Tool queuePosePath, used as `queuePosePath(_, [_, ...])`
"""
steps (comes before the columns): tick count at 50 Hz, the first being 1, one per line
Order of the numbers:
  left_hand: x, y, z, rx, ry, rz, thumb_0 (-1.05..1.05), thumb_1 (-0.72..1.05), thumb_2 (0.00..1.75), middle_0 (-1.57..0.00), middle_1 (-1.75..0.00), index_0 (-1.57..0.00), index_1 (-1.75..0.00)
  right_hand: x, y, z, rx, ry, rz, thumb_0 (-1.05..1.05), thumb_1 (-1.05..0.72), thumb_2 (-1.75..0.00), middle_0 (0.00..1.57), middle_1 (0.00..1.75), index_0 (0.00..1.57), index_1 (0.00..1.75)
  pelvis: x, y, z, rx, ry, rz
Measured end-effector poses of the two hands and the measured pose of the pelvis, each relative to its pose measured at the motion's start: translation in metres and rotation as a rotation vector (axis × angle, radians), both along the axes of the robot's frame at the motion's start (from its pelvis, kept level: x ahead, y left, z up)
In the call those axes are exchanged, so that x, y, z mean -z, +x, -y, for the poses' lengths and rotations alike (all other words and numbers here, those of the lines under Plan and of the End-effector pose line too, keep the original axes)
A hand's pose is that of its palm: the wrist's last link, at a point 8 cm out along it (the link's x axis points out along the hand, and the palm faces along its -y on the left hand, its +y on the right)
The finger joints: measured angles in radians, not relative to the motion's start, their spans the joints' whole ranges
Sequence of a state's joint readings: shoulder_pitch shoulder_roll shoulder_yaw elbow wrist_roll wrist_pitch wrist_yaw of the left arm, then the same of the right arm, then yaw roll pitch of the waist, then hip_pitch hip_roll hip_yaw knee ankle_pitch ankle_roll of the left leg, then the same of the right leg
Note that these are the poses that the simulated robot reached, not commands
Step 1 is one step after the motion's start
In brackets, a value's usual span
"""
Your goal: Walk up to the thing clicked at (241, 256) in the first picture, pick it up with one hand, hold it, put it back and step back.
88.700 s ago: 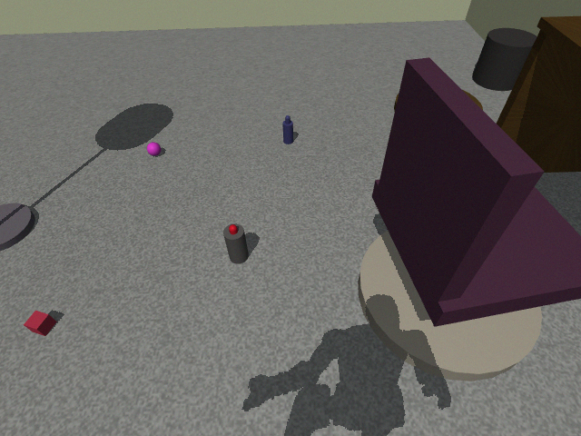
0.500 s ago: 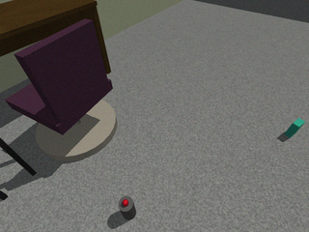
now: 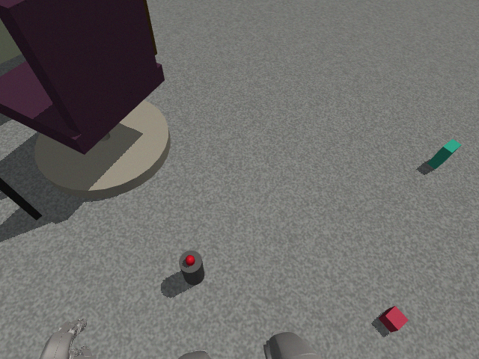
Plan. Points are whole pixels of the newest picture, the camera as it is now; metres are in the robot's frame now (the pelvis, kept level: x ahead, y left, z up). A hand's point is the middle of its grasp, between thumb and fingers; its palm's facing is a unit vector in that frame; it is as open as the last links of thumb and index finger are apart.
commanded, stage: step back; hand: left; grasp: from the side
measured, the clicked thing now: (192, 267) +0.48 +0.16 -0.66
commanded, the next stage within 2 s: none
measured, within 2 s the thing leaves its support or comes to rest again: neither
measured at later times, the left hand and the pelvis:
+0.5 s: hand out of the picture +0.01 +0.25 -0.13, palm faces -0.05 -0.91 -0.41, open 7.4 cm; pelvis -0.11 -0.01 +0.01, yaw -3 degrees
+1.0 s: hand out of the picture -0.16 +0.25 -0.15, palm faces -0.10 -0.91 -0.41, open 7.4 cm; pelvis -0.26 -0.02 -0.01, yaw -6 degrees
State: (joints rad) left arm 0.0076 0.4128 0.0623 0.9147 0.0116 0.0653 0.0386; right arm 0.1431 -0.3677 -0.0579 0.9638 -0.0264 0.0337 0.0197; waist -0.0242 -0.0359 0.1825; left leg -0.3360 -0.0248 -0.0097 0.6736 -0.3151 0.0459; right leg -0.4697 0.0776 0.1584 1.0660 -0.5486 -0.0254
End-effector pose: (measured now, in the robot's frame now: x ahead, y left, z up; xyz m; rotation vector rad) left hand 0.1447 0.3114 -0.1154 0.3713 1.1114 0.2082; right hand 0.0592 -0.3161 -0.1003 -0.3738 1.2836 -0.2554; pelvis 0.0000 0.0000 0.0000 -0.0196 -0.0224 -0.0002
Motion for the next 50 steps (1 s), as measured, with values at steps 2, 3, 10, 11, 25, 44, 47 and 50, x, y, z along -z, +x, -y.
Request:
queuePosePath(2, [-0.001,-0.007,0.002,0.012,-0.007,-0.008,0.00,0.90,0.90,-0.20,-0.30,-0.21,-0.30,-0.003,-0.010,-0.004,0.005,-0.003,-0.007,0.01,-0.91,-0.90,0.20,0.30,0.20,0.30,-0.004,-0.006,-0.001,0.010,-0.002,-0.009])
queuePosePath(3, [-0.002,-0.013,0.002,0.021,-0.008,-0.017,0.00,0.90,0.90,-0.20,-0.30,-0.21,-0.30,-0.004,-0.013,-0.005,0.008,-0.003,-0.002,0.01,-0.91,-0.90,0.20,0.30,0.20,0.30,-0.005,-0.010,-0.001,0.017,-0.004,-0.011])
queuePosePath(10, [0.001,-0.058,0.012,0.054,-0.004,-0.087,0.00,0.90,0.90,-0.21,-0.30,-0.21,-0.30,0.002,-0.032,-0.004,0.020,0.013,0.084,0.01,-0.90,-0.90,0.20,0.30,0.21,0.30,-0.002,-0.037,0.003,0.069,0.007,-0.001])
queuePosePath(11, [0.001,-0.065,0.014,0.058,-0.001,-0.090,0.00,0.90,0.90,-0.21,-0.30,-0.21,-0.30,0.005,-0.035,-0.002,0.020,0.017,0.093,0.01,-0.90,-0.90,0.20,0.30,0.21,0.30,0.000,-0.042,0.005,0.075,0.009,0.001])
queuePosePath(25, [-0.025,-0.141,0.023,0.027,0.023,-0.023,0.01,0.90,0.90,-0.21,-0.30,-0.21,-0.30,0.011,-0.097,0.011,0.010,0.037,0.080,0.01,-0.91,-0.90,0.20,0.30,0.20,0.30,-0.005,-0.106,0.009,0.053,0.035,0.005])
queuePosePath(44, [-0.009,-0.249,0.003,0.031,-0.001,-0.046,0.00,0.90,0.90,-0.21,-0.30,-0.21,-0.30,-0.016,-0.179,-0.003,-0.043,-0.006,0.193,0.01,-0.90,-0.90,0.20,0.30,0.21,0.30,-0.005,-0.217,0.004,0.081,0.002,0.015])
queuePosePath(47, [-0.006,-0.276,0.011,0.044,0.012,-0.071,0.00,0.90,0.90,-0.21,-0.30,-0.21,-0.30,-0.008,-0.195,0.009,-0.042,-0.004,0.220,0.01,-0.90,-0.90,0.20,0.30,0.21,0.30,0.002,-0.239,0.012,0.103,0.008,0.014])
queuePosePath(50, [-0.005,-0.307,0.022,0.046,0.029,-0.084,0.00,0.90,0.90,-0.21,-0.30,-0.21,-0.30,0.005,-0.215,0.025,-0.022,0.003,0.229,0.01,-0.90,-0.90,0.20,0.30,0.21,0.30,0.010,-0.262,0.020,0.103,-0.016,0.023])
